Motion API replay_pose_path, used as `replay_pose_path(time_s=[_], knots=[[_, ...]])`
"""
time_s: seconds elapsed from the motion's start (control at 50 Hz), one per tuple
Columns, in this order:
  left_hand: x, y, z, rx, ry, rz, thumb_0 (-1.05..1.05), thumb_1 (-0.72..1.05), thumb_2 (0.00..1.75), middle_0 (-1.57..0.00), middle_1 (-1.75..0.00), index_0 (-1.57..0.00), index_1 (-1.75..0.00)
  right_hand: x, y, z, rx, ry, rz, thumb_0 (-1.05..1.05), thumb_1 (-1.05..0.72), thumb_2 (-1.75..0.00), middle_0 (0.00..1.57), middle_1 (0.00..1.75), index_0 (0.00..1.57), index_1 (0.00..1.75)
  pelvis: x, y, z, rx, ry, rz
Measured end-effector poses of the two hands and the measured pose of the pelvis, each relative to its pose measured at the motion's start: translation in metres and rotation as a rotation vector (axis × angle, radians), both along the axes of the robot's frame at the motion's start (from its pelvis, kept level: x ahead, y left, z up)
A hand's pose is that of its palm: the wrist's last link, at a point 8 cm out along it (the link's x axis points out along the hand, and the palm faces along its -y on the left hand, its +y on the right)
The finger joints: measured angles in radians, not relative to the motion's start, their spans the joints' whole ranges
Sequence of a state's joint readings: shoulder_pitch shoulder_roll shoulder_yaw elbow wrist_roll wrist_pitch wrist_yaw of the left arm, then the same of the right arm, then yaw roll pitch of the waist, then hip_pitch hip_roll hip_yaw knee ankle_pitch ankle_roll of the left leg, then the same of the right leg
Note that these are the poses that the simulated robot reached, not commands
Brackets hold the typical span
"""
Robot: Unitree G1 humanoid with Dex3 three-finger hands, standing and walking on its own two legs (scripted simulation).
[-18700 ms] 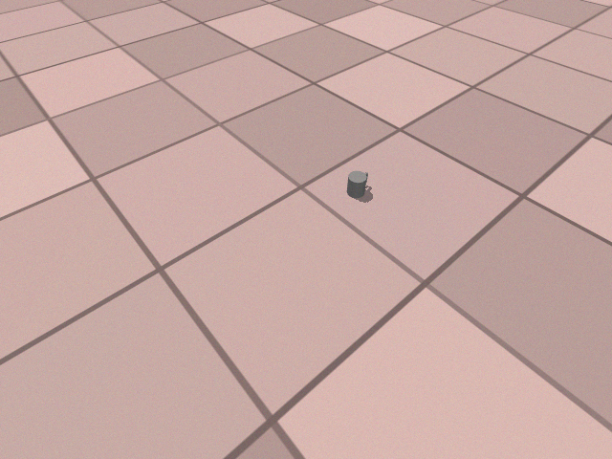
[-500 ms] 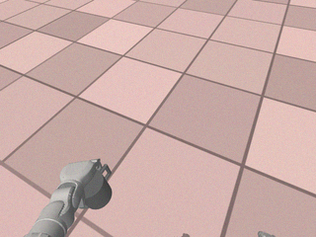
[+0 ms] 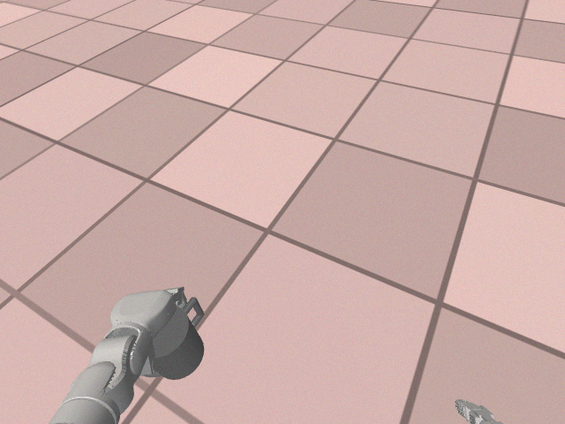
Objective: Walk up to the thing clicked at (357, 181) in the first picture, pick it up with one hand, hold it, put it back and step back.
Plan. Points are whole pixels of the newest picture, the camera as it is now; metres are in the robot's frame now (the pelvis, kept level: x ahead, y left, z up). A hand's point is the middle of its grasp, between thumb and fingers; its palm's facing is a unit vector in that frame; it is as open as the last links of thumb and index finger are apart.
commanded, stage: hold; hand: left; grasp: from above
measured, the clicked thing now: (177, 333) +0.31 +0.20 -0.10
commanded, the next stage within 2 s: crouch in 0.86 s
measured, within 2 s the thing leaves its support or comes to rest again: neither
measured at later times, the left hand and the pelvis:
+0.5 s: hand (150, 344) +0.27 +0.22 -0.05, palm faces -0.48 -0.06 -0.88, open 11.4 cm; pelvis -0.01 +0.00 +0.00, yaw +0 degrees
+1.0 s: hand (147, 343) +0.27 +0.23 -0.04, palm faces -0.47 -0.05 -0.88, open 11.4 cm; pelvis -0.01 +0.00 +0.01, yaw +0 degrees
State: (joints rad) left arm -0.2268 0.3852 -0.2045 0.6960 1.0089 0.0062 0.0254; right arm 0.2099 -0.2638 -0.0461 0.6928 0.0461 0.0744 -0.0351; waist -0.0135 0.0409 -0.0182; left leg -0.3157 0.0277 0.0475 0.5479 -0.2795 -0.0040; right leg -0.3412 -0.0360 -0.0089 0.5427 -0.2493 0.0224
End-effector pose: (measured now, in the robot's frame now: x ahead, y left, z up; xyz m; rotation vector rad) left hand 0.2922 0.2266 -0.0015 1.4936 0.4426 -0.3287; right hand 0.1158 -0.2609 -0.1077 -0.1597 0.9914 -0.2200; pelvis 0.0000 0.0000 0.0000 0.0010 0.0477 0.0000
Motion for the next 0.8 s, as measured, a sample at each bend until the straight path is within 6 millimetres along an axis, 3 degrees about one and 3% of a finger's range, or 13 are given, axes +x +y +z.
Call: replay_pose_path(time_s=[0.36, 0.8], knots=[[-0.009, -0.001, 0.014, -0.005, -0.005, -0.010, -0.02, -0.19, 0.76, -0.63, -0.94, -0.44, -0.88, 0.004, 0.006, 0.005, 0.010, -0.040, 0.017, 0.01, -0.91, -0.90, 0.20, 0.30, 0.20, 0.29, -0.008, 0.000, 0.003, 0.003, -0.031, -0.001], [-0.012, 0.002, 0.013, 0.001, -0.003, -0.011, -0.02, -0.19, 0.77, -0.63, -0.94, -0.43, -0.88, 0.003, 0.009, 0.007, 0.005, -0.037, 0.021, 0.01, -0.92, -0.91, 0.20, 0.30, 0.20, 0.29, -0.011, 0.001, 0.004, 0.002, -0.040, 0.002]])
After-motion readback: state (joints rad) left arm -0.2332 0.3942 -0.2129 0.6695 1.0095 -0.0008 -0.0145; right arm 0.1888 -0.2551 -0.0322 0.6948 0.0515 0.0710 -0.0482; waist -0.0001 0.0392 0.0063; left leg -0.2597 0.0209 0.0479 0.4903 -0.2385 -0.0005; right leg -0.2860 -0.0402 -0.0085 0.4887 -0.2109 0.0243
